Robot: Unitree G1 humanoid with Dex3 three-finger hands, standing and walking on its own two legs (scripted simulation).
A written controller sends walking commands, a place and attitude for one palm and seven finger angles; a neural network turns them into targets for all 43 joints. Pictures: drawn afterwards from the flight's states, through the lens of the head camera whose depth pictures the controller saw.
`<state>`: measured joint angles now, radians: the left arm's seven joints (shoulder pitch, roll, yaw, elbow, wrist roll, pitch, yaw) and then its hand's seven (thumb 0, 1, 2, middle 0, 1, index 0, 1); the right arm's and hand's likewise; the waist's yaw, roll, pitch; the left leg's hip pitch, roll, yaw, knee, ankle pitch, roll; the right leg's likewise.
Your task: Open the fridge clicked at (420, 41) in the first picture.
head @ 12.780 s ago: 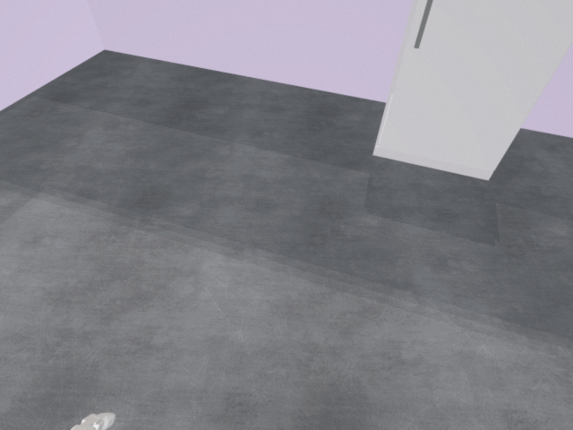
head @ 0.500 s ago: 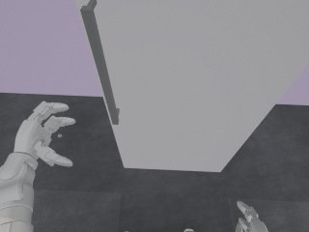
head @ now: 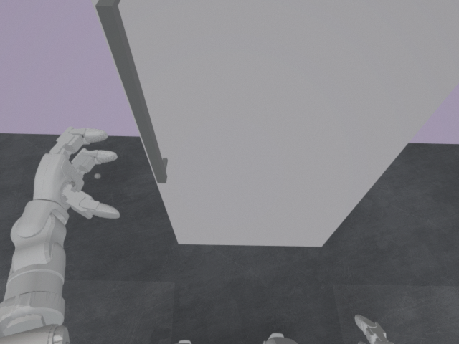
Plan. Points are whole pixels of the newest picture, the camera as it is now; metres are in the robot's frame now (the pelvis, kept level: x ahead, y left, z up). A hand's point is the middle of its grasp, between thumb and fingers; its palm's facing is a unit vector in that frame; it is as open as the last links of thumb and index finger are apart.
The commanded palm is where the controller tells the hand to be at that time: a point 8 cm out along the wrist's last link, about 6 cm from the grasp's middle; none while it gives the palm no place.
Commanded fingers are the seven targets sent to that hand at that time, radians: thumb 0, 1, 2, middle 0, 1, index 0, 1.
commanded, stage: move the hooked fingers beside the handle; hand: left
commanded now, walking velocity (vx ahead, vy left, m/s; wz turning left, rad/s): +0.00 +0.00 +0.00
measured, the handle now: (145, 111) +0.49 +0.17 +0.12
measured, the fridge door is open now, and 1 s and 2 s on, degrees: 0 0 0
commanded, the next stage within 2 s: feel for the door with the fingertips in 1.44 s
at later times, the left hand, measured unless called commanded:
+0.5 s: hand (114, 157) +0.42 +0.22 +0.07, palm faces -0.01 -1.00 +0.00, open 14.0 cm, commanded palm +0.40 +0.27 +0.07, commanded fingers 0.00 -0.50 0.30 -0.30 -1.20 -0.30 -1.20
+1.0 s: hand (118, 156) +0.42 +0.21 +0.07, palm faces +0.00 -1.00 +0.00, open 14.0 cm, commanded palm +0.40 +0.26 +0.07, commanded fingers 0.00 -0.50 0.30 -0.30 -1.20 -0.30 -1.20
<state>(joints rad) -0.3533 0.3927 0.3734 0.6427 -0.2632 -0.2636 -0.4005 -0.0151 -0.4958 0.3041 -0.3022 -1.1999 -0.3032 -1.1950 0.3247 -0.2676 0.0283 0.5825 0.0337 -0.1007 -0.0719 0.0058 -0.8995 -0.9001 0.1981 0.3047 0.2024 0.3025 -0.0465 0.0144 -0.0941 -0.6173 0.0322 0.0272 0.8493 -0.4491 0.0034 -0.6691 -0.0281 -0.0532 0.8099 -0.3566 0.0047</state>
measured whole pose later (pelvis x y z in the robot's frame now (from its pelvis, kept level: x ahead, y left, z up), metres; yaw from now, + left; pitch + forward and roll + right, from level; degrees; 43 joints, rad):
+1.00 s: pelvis +0.00 +0.01 -0.01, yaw -1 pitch +16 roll -1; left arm -0.56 0.41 0.37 0.88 -0.19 -0.34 -0.33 -0.01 -0.50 0.30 -0.30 -1.20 -0.30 -1.20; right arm 0.38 -0.26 0.02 0.59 0.03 0.03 -0.04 0.00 -0.90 -0.90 0.20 0.30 0.20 0.30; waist -0.09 0.01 -0.12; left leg -0.71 0.04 0.04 0.90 -0.46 0.01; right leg -0.76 -0.02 -0.04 0.84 -0.35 0.01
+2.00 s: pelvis -0.01 +0.00 -0.01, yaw -1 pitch +16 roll -1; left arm -0.62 0.34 0.31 0.90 -0.16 -0.35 -0.24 -0.02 -0.50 0.30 -0.30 -1.20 -0.30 -1.20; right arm 0.34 -0.25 0.02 0.59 0.02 0.02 -0.03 0.00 -0.90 -0.90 0.20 0.30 0.20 0.30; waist -0.09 0.01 -0.11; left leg -0.73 0.04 0.03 0.92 -0.47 0.01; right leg -0.78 -0.02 -0.04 0.87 -0.37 0.01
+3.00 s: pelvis -0.02 +0.00 -0.01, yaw +0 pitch +15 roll -1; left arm -0.64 0.32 0.29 0.92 -0.14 -0.39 -0.19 -0.01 -0.50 0.30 -0.30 -1.20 -0.30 -1.20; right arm 0.35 -0.25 0.02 0.59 0.02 0.03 -0.02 0.00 -0.90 -0.90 0.20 0.30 0.20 0.30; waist -0.09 0.01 -0.10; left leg -0.72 0.04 0.03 0.92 -0.45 0.00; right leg -0.78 -0.02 -0.05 0.87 -0.36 0.00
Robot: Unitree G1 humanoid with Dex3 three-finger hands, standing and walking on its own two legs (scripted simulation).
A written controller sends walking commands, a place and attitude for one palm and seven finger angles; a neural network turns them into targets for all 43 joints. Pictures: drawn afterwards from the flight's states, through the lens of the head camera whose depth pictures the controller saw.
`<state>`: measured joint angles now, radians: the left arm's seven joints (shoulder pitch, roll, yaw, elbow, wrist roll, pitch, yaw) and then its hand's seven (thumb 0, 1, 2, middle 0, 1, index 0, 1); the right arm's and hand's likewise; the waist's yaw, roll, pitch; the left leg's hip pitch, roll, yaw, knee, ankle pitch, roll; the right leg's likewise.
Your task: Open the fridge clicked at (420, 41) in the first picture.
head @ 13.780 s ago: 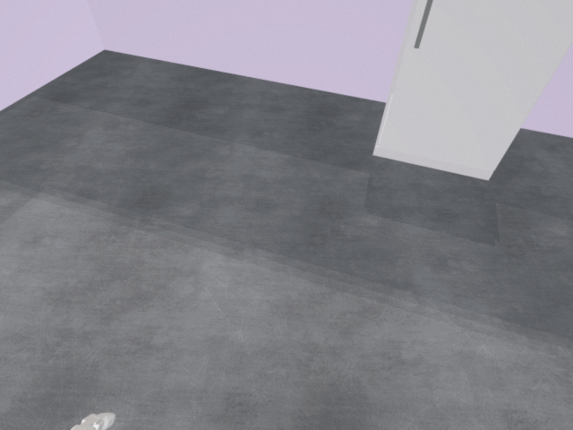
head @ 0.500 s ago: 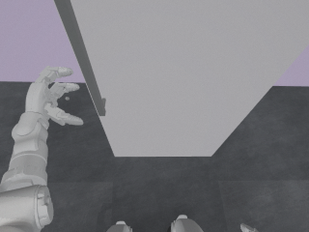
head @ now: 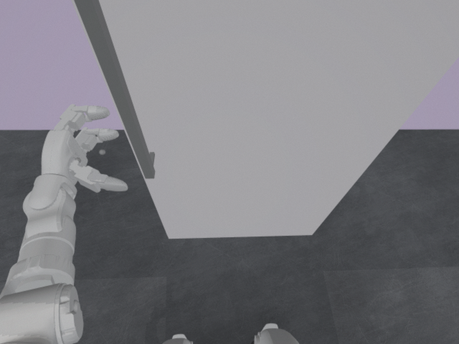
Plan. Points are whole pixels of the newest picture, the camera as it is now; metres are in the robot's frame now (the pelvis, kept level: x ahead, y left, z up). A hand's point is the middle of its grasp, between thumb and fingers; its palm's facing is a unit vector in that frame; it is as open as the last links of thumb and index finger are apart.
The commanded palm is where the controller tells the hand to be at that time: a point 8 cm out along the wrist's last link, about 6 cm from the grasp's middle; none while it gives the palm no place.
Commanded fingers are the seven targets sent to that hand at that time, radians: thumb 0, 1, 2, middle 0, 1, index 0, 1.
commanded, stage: move the hooked fingers beside the handle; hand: left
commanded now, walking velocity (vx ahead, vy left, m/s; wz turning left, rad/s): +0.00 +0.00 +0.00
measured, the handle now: (129, 103) +0.49 +0.17 +0.12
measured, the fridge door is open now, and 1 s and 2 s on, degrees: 0 0 0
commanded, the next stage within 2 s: feel for the door with the fingertips in 0.44 s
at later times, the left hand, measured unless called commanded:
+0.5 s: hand (104, 148) +0.44 +0.22 +0.07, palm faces +0.01 -1.00 +0.00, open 14.0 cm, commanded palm +0.40 +0.27 +0.07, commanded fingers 0.00 -0.50 0.30 -0.30 -1.20 -0.30 -1.20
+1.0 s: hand (125, 148) +0.44 +0.18 +0.07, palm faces +0.01 -1.00 +0.01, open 14.0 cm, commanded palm +0.41 +0.24 +0.07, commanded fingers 0.00 -0.50 0.30 -0.30 -1.20 -0.30 -1.20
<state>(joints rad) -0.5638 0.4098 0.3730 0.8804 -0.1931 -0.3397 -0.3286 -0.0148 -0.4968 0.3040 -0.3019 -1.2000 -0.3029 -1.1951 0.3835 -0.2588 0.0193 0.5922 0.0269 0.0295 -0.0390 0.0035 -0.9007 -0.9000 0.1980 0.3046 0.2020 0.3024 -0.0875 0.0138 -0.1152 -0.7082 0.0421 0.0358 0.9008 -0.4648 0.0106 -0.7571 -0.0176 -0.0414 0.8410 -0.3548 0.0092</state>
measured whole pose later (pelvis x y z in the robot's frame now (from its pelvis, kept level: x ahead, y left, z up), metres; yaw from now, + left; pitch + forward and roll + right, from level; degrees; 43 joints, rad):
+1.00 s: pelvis +0.00 +0.00 +0.00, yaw +0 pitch +16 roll -1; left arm -0.62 0.34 0.31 0.90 -0.16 -0.35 -0.24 -0.02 -0.50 0.30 -0.30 -1.20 -0.30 -1.20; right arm 0.34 -0.25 0.02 0.59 0.02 0.02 -0.03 0.00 -0.90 -0.90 0.20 0.30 0.20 0.30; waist -0.09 0.01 -0.11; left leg -0.73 0.04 0.03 0.92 -0.47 0.01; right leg -0.78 -0.02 -0.04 0.87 -0.37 0.01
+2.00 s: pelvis -0.01 -0.01 +0.00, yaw +1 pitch +15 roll -1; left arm -0.64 0.32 0.29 0.92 -0.14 -0.39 -0.19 -0.01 -0.50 0.30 -0.30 -1.20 -0.30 -1.20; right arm 0.35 -0.25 0.02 0.59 0.02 0.03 -0.02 0.00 -0.90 -0.90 0.20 0.30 0.20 0.30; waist -0.09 0.01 -0.10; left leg -0.72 0.04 0.03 0.92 -0.45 0.00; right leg -0.78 -0.02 -0.05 0.87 -0.36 0.00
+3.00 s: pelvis +0.00 -0.01 +0.00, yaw +1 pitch +16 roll -1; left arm -0.65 0.26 0.22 0.90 -0.13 -0.38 -0.11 -0.01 -0.50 0.30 -0.30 -1.20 -0.29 -1.20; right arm 0.35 -0.24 0.01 0.61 0.01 0.02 -0.01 0.00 -0.90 -0.90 0.20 0.30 0.20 0.30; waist -0.08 0.02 -0.11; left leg -0.72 0.03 0.02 0.91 -0.46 0.00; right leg -0.77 -0.02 -0.05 0.87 -0.37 0.00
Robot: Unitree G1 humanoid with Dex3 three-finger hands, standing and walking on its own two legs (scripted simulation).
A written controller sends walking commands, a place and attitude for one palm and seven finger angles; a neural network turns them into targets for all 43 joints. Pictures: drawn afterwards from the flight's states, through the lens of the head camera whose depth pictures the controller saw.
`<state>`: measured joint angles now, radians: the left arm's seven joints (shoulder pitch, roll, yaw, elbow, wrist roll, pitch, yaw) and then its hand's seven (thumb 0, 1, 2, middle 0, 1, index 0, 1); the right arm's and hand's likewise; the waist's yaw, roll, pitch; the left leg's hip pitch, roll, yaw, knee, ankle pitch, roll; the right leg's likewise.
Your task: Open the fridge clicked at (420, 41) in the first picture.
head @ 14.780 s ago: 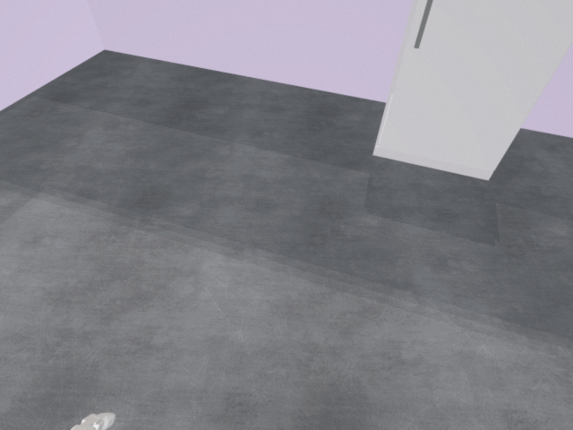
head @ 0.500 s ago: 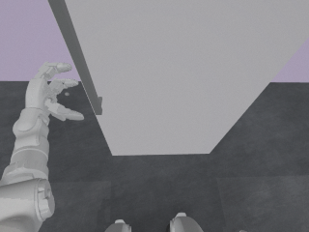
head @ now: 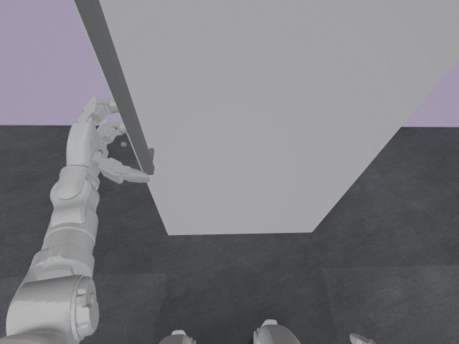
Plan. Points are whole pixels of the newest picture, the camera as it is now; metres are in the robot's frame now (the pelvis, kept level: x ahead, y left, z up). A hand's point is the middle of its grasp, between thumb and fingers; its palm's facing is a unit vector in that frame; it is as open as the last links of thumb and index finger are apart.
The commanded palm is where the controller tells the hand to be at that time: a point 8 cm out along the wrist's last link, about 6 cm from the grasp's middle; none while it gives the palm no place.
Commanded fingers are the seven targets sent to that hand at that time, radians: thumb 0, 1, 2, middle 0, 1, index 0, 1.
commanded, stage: feel for the door with the fingertips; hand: left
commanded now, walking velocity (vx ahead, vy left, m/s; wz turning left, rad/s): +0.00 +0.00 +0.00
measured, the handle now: (128, 98) +0.49 +0.17 +0.13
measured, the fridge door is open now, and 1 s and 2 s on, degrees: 0 0 0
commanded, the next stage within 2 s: slide the fingers in behind the handle in 0.38 s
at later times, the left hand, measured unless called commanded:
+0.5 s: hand (117, 137) +0.45 +0.19 +0.08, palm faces +0.02 -1.00 -0.01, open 13.7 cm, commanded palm +0.43 +0.23 +0.08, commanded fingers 0.00 -0.50 0.30 -0.30 -1.20 -0.30 -1.20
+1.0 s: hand (131, 146) +0.43 +0.17 +0.08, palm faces +0.02 -1.00 -0.02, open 13.9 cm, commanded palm +0.41 +0.21 +0.08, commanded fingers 0.00 -0.50 0.30 -0.30 -1.20 -0.30 -1.20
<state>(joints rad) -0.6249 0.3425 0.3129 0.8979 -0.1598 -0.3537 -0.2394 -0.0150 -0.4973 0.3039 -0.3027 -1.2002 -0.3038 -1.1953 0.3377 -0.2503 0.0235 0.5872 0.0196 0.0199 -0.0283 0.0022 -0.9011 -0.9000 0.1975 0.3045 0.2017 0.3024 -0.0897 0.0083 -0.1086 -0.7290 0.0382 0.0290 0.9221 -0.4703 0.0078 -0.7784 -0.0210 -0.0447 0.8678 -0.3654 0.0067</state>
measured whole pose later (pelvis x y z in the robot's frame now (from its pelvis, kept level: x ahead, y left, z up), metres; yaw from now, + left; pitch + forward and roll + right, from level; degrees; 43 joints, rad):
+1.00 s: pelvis -0.01 -0.01 +0.00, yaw +0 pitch +15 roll -1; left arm -0.64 0.32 0.29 0.92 -0.14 -0.39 -0.19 -0.01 -0.50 0.30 -0.30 -1.20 -0.30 -1.20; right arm 0.35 -0.25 0.02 0.59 0.02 0.03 -0.02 0.00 -0.90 -0.90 0.20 0.30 0.20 0.30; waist -0.09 0.01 -0.10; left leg -0.72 0.04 0.03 0.92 -0.45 0.00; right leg -0.78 -0.02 -0.05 0.87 -0.36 0.00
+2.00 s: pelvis +0.00 -0.01 +0.00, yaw +0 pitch +16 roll -1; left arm -0.65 0.26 0.22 0.90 -0.13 -0.38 -0.11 -0.01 -0.50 0.30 -0.30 -1.20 -0.29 -1.20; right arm 0.35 -0.24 0.01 0.61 0.01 0.02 -0.01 0.00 -0.90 -0.90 0.20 0.30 0.20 0.30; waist -0.08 0.02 -0.11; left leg -0.72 0.03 0.02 0.91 -0.46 0.00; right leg -0.77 -0.02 -0.05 0.87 -0.37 0.00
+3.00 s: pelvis +0.00 -0.01 +0.00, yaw +1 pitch +16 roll -1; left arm -0.63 0.24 0.20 0.86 -0.14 -0.37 -0.07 0.00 0.50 0.73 -0.38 -1.34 -0.35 -1.34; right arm 0.35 -0.25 0.00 0.62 0.01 0.01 0.00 0.00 -0.90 -0.90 0.20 0.30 0.20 0.30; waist -0.07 0.02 -0.12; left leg -0.72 0.03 0.02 0.91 -0.47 0.00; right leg -0.77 -0.02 -0.05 0.88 -0.38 0.00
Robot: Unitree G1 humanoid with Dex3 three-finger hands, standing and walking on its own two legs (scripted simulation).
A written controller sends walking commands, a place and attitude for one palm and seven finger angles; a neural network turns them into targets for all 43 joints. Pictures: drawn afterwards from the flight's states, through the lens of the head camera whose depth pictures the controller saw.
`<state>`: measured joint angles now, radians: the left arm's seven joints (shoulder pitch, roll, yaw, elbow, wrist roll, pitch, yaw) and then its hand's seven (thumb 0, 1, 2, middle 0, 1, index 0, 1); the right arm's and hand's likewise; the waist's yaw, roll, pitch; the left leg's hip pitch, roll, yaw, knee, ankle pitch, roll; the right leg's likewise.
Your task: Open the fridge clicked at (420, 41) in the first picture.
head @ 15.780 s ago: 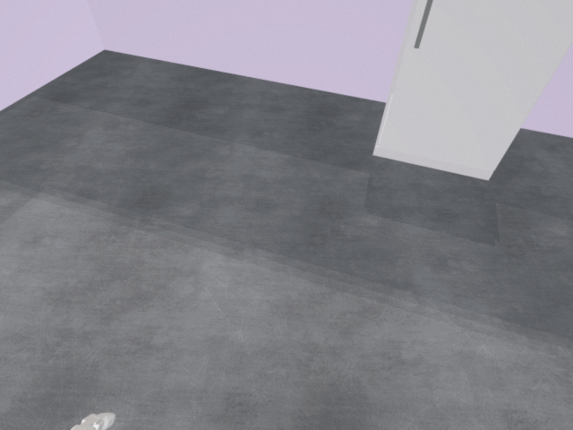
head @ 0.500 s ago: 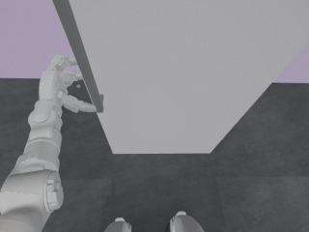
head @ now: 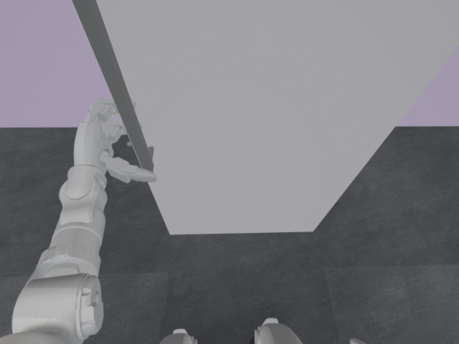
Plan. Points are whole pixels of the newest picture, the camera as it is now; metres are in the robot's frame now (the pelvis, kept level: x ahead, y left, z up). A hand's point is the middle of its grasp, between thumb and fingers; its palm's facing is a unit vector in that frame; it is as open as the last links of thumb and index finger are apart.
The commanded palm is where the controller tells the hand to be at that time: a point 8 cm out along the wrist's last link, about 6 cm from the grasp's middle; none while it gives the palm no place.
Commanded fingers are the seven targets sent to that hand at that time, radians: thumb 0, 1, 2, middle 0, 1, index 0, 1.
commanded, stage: slide the fingers in behind the handle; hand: left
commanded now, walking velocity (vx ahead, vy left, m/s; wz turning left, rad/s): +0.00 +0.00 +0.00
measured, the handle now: (126, 96) +0.50 +0.17 +0.13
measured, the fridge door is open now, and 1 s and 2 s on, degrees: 0 0 0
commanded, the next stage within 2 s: grip the handle and tug to test in 1.30 s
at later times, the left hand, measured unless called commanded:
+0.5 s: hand (136, 139) +0.45 +0.16 +0.08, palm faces -0.01 -1.00 -0.01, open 14.0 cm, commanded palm +0.43 +0.21 +0.08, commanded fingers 0.00 -0.50 0.30 -0.30 -1.20 -0.30 -1.20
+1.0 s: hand (146, 139) +0.45 +0.14 +0.07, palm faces +0.01 -1.00 -0.01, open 14.0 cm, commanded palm +0.43 +0.19 +0.08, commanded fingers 0.00 -0.50 0.30 -0.30 -1.20 -0.30 -1.20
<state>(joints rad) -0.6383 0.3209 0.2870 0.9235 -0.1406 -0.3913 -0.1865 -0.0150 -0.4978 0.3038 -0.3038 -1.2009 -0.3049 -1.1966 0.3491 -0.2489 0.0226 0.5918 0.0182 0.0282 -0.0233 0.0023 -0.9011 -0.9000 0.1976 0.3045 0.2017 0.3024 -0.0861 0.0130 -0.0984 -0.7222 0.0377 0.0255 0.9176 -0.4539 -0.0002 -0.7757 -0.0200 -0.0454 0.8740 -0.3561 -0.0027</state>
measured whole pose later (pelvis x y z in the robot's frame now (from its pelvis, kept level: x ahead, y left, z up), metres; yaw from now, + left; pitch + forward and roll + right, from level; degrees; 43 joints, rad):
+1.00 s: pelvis +0.01 +0.00 +0.00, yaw +0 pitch +16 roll -1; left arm -0.65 0.26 0.22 0.90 -0.13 -0.38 -0.11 -0.01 -0.50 0.30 -0.30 -1.20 -0.29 -1.20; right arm 0.35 -0.24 0.01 0.61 0.01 0.02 -0.01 0.00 -0.90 -0.90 0.20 0.30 0.20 0.30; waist -0.08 0.02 -0.11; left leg -0.72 0.03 0.02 0.91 -0.46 0.00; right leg -0.77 -0.02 -0.05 0.87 -0.37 0.00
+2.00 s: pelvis +0.01 +0.00 +0.00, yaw +1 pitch +16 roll -1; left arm -0.63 0.24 0.20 0.86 -0.14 -0.37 -0.07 0.00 0.50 0.73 -0.38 -1.34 -0.35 -1.34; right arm 0.35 -0.25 0.00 0.62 0.01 0.01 0.00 0.00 -0.90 -0.90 0.20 0.30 0.20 0.30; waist -0.07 0.02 -0.12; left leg -0.72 0.03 0.02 0.91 -0.47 0.00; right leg -0.77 -0.02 -0.05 0.88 -0.38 0.00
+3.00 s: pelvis +0.04 +0.01 +0.01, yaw +0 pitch +15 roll -1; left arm -0.36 0.18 0.14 0.56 -0.15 -0.32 -0.10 0.01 0.77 0.81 -0.40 -1.40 -0.38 -1.40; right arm 0.32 -0.24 -0.01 0.58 0.01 0.03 0.01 0.00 -0.90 -0.90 0.20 0.30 0.20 0.30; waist -0.04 0.03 -0.13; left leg -0.62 0.03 0.02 0.85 -0.48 0.00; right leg -0.68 -0.02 -0.04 0.82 -0.40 0.01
